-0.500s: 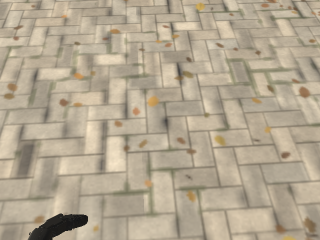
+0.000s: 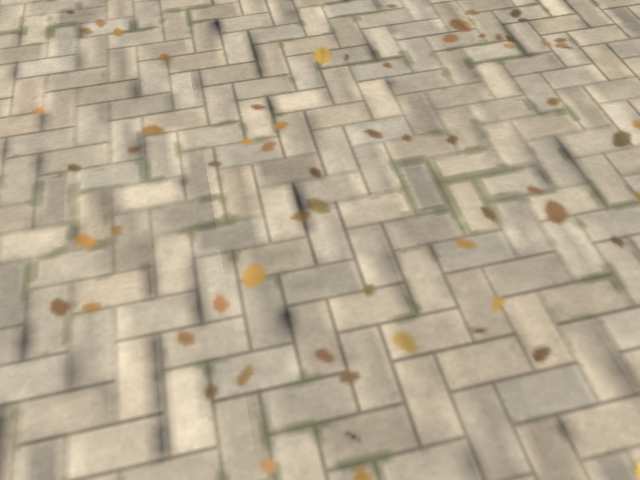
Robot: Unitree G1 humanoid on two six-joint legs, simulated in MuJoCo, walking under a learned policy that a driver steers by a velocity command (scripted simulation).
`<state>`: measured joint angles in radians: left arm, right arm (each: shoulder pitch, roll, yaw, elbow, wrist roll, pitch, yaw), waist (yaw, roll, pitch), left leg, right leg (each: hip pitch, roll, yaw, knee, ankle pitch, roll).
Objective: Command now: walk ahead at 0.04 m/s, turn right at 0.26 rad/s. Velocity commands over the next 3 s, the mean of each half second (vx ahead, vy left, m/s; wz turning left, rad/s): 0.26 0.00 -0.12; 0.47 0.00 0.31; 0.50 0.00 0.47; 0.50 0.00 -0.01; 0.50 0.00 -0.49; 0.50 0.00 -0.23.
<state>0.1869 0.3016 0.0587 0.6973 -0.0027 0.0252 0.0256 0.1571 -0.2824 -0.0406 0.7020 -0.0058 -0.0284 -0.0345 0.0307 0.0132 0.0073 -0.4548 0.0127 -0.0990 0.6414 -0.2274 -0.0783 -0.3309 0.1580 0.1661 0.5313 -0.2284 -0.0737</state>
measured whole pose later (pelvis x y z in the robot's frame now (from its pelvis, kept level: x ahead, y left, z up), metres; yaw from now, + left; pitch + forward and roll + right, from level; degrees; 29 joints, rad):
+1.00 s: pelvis +0.38 +0.04 +0.01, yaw +10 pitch +1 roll +1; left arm 0.20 0.30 0.03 0.71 0.01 -0.10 0.00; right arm 0.29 -0.29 -0.06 0.68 0.00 -0.06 0.03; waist -0.02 -0.02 0.05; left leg -0.26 -0.13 -0.04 0.38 -0.13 0.11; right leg -0.58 -0.09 0.08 1.10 -0.30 0.02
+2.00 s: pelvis +0.87 +0.22 +0.01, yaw +22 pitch +0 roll +1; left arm 0.25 0.32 0.06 0.80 -0.03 -0.05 0.00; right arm 0.29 -0.26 -0.06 0.76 -0.01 -0.09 0.02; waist -0.02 -0.05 0.02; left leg -0.15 -0.04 0.11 0.32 -0.18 0.06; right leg -0.61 -0.09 0.07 1.08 -0.23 0.01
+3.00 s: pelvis +1.42 +0.33 +0.01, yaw -1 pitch +1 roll +1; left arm 0.27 0.30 0.05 0.73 -0.01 -0.06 0.00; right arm 0.27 -0.26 -0.04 0.78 0.00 -0.10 0.03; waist -0.02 -0.04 0.02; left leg -0.25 -0.06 0.03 0.39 -0.16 0.06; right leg -0.50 -0.04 0.05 1.10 -0.32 -0.02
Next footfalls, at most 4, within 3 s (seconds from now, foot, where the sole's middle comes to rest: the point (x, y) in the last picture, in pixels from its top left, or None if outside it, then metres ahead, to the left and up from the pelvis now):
0.02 left None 0.10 0.15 -0.77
0.34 right None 0.09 -0.11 -0.77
0.78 left None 0.45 0.12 -0.77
1.28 right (364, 359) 0.74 -0.03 -0.77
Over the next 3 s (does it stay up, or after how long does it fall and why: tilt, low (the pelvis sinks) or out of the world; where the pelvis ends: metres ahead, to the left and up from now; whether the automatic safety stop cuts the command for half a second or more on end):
stays up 1.42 0.33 0.01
